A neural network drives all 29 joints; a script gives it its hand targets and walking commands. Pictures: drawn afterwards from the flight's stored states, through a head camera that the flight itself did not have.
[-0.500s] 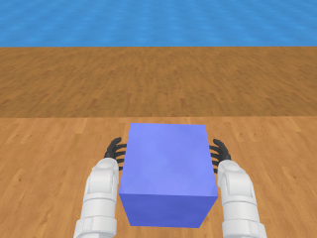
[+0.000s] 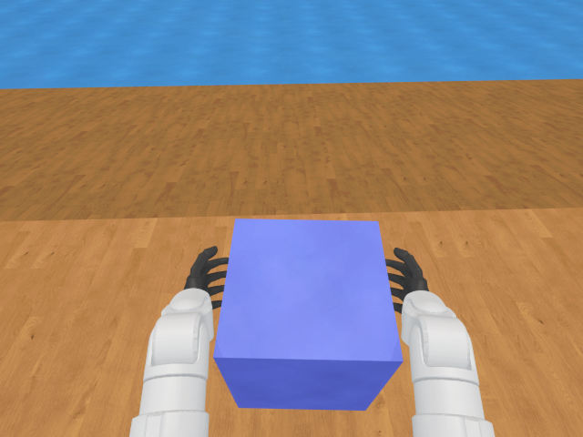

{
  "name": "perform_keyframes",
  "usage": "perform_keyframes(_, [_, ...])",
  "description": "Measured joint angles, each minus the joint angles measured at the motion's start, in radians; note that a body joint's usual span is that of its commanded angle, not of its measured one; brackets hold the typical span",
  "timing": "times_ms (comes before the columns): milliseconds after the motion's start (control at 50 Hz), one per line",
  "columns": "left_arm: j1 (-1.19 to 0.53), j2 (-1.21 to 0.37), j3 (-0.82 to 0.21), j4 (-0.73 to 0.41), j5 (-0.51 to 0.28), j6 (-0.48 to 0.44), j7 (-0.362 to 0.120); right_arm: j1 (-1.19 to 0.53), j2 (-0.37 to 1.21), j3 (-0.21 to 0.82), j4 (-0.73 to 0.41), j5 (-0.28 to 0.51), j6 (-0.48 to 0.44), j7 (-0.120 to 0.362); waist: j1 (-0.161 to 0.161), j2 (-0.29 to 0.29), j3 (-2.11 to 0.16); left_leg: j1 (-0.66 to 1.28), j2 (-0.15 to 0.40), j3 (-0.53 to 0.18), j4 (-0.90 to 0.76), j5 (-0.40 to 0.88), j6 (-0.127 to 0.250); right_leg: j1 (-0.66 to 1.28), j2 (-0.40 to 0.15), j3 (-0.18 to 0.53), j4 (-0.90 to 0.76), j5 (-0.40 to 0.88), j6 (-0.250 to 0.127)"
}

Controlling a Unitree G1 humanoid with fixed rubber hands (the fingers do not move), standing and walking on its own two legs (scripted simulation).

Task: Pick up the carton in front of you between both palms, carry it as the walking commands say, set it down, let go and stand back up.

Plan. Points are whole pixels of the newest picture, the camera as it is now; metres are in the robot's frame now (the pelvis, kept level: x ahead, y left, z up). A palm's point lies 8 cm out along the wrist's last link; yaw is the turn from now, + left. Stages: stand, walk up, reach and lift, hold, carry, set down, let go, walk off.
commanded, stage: carry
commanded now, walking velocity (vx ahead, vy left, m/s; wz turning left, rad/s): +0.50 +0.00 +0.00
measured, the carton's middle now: (304, 320) +0.30 +0.01 -0.01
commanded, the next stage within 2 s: none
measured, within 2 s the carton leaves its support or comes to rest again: neither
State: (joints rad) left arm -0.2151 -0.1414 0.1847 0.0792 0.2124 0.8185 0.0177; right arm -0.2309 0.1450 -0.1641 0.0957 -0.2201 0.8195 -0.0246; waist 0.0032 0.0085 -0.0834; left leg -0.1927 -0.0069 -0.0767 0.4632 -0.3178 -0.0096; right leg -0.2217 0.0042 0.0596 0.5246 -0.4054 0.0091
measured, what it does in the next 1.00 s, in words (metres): walks ahead: left foot, then right foot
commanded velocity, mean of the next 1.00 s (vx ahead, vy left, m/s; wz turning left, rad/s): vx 0.50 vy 0.00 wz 0.00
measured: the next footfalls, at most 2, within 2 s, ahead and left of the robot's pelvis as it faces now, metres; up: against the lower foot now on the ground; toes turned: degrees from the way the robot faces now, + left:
left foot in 0.26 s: +0.14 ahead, +0.10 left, +0.00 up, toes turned +9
right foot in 0.56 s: +0.38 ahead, -0.13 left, +0.00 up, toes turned -11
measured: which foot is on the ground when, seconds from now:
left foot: down 0.00-0.08, up 0.10-0.24, down 0.26-0.58, up 0.60-1.00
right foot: down 0.00-0.28, up 0.30-0.54, down 0.56-1.00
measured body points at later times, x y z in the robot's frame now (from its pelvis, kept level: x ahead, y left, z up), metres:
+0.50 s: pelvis +0.20 -0.02 +0.00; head +0.18 -0.03 +0.45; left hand +0.45 +0.12 +0.09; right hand +0.43 -0.18 +0.08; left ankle +0.10 +0.10 -0.74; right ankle +0.25 -0.12 -0.71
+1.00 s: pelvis +0.51 -0.03 -0.01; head +0.49 -0.03 +0.44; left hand +0.75 +0.13 +0.08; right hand +0.76 -0.17 +0.08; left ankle +0.65 +0.08 -0.73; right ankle +0.34 -0.12 -0.74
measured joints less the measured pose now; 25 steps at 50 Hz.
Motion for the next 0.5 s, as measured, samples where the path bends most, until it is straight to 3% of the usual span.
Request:
perform_keyframes(60, [0.008,0.001,-0.012,-0.09,-0.029,0.042,0.015,0.005,-0.001,0.02,-0.093,0.023,0.048,-0.016,0.005,0.011,-0.023,-0.038,0.02,0.012,0.041,0.041,-0.01,-0.027,-0.003,-0.042,0.004,0.089,-0.008])
perform_keyframes(100, [0.024,0.003,-0.04,-0.135,-0.05,0.082,0.026,0.039,-0.007,0.027,-0.162,0.04,0.091,-0.022,-0.003,0.018,-0.056,-0.068,0.035,0.017,0.111,-0.052,-0.009,-0.019,0.001,-0.067,-0.006,0.123,-0.014])
perform_keyframes(160, [0.054,0.007,-0.085,-0.208,-0.071,0.153,0.043,0.099,-0.015,0.034,-0.265,0.077,0.16,-0.036,-0.009,-0.015,-0.1,-0.141,0.033,0.097,0.222,-0.12,-0.002,0.004,-0.022,-0.085,-0.04,0.084,-0.021])
perform_keyframes(240, [0.11,0.012,-0.112,-0.359,-0.095,0.239,0.072,0.12,-0.017,0.062,-0.381,0.113,0.245,-0.058,0.001,-0.041,-0.104,-0.159,0.013,0.194,0.075,-0.046,0.005,0.037,-0.05,-0.07,-0.092,0.077,-0.006])
perform_keyframes(300, [0.143,0.015,-0.103,-0.464,-0.122,0.289,0.085,0.135,-0.016,0.094,-0.455,0.137,0.287,-0.078,0.008,-0.046,-0.095,-0.126,0.0,0.24,0.0,0.107,0.036,0.001,-0.07,-0.072,0.049,-0.013,-0.001])
perform_keyframes(360, [0.209,0.014,-0.093,-0.529,-0.158,0.337,0.101,0.185,-0.018,0.132,-0.498,0.157,0.333,-0.102,0.008,-0.016,-0.107,-0.089,0.017,0.258,0.003,0.037,0.044,-0.141,-0.062,-0.112,0.329,-0.086,-0.013])
perform_keyframes(400, [0.234,0.013,-0.105,-0.551,-0.175,0.363,0.109,0.229,-0.017,0.134,-0.543,0.169,0.361,-0.115,-0.007,0.007,-0.108,-0.043,0.031,0.248,-0.05,0.03,0.034,-0.223,-0.055,-0.146,0.398,-0.079,-0.018])
perform_keyframes(500, [0.253,0.011,-0.117,-0.579,-0.202,0.372,0.116,0.26,-0.015,0.127,-0.613,0.195,0.394,-0.137,-0.046,0.036,-0.091,0.088,0.062,0.225,-0.151,0.01,-0.002,-0.301,-0.062,-0.211,0.157,0.089,-0.017])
